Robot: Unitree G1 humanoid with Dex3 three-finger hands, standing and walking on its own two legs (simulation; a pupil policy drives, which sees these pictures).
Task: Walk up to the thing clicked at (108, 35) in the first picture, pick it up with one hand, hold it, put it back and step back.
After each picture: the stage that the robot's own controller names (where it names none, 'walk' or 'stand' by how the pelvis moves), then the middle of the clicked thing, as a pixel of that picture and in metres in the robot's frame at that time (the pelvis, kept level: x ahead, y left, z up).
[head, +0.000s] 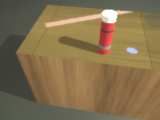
stand; (106, 34) +0.72 -0.10 -0.03
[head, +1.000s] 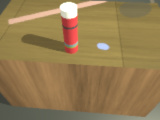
rise first; (70, 30) +0.64 +0.11 +0.00
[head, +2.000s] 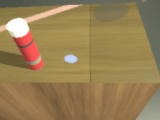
walk; (27, 47) +0.53 +0.28 +0.00
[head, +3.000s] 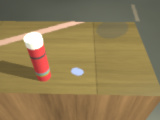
stand; (39, 59) +0.52 +0.22 -0.02
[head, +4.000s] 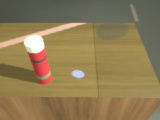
stand; (39, 62) +0.51 +0.22 -0.03
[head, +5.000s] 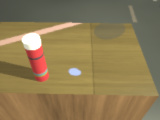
stand; (37, 59) +0.53 +0.23 -0.03
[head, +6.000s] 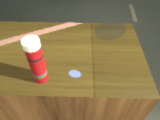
stand; (36, 61) +0.51 +0.23 -0.03
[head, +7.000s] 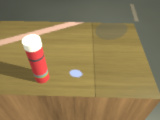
rise first; (37, 61) +0.52 +0.23 -0.03
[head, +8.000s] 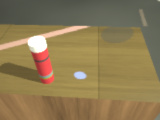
rise first; (42, 62) +0.52 +0.24 -0.03
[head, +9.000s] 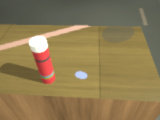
go down; (43, 62) +0.52 +0.23 -0.03
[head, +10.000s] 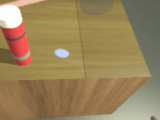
go down; (16, 40) +0.53 +0.22 +0.01
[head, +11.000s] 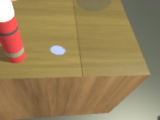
go down; (9, 35) +0.53 +0.23 +0.04
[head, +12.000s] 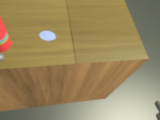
close in; out of the picture +0.54 +0.24 +0.07
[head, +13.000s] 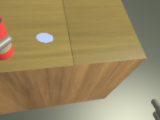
lift; out of the picture +0.51 +0.22 +0.07
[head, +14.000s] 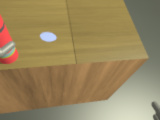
lift; out of the picture +0.49 +0.22 +0.07
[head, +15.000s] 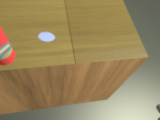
lift; out of the picture +0.49 +0.23 +0.08
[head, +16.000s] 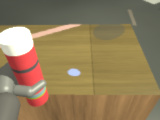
lift; (28, 72) +0.32 +0.17 +0.16
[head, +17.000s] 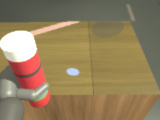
hold; (30, 75) +0.32 +0.16 +0.14
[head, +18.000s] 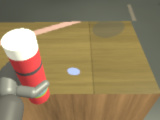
crouch; (31, 73) +0.32 +0.16 +0.15
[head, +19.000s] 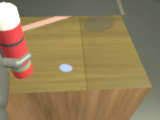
crouch; (14, 47) +0.42 +0.21 +0.15
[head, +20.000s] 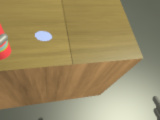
lower; out of the picture +0.51 +0.23 +0.05
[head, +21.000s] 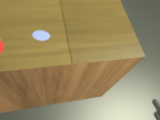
lower; out of the picture +0.52 +0.24 +0.07
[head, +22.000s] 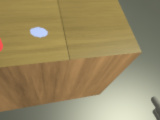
lower; out of the picture +0.53 +0.23 +0.08
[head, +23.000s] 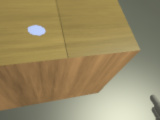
lower; out of the picture +0.53 +0.24 +0.08
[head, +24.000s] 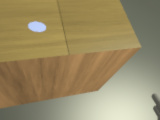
rest; out of the picture +0.54 +0.24 +0.09
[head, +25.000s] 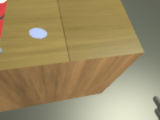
withdraw; out of the picture +0.52 +0.20 +0.08
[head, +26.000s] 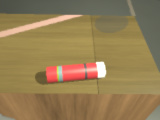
sink last; (75, 72) +0.49 +0.05 -0.07
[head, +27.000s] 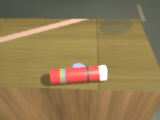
stand; (78, 74) +0.49 +0.06 -0.07
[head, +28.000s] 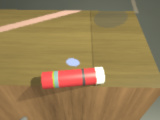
stand; (73, 77) +0.44 +0.06 -0.05
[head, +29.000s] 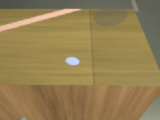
stand; out of the picture +0.33 +0.06 -0.49
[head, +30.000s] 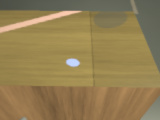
stand; out of the picture +0.14 +0.05 -0.68
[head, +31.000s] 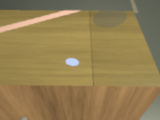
stand; out of the picture +0.22 +0.01 -0.68
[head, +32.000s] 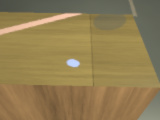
stand; out of the picture +0.30 -0.03 -0.70
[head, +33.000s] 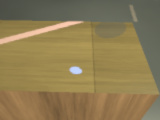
walk; out of the picture +0.35 -0.06 -0.75
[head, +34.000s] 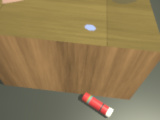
walk; (97, 104) +0.55 -0.14 -0.71
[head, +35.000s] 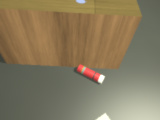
walk; (90, 73) +0.84 -0.09 -0.73
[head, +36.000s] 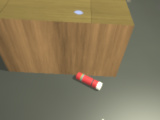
stand; (88, 80) +0.89 -0.06 -0.74
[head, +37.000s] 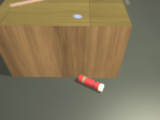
stand; (90, 83) +0.90 -0.06 -0.75
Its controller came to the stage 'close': yes
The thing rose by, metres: 0.22
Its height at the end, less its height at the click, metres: -0.72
